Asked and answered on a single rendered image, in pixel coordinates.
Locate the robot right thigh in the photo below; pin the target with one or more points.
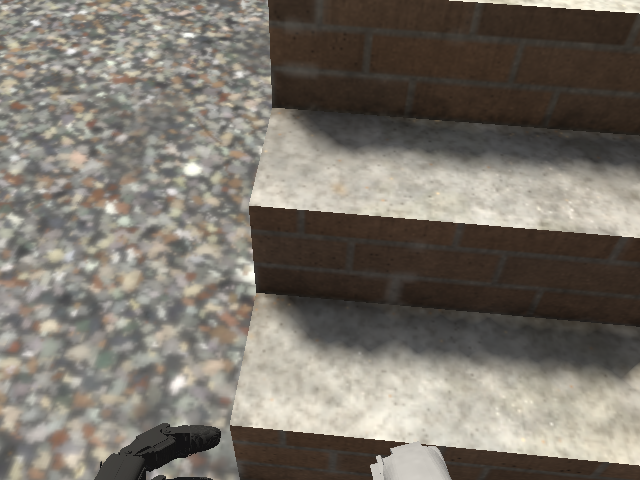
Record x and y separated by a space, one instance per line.
410 462

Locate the left robot hand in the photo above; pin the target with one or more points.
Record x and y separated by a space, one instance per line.
157 447

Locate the robot right shin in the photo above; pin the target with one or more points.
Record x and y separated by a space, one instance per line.
438 451

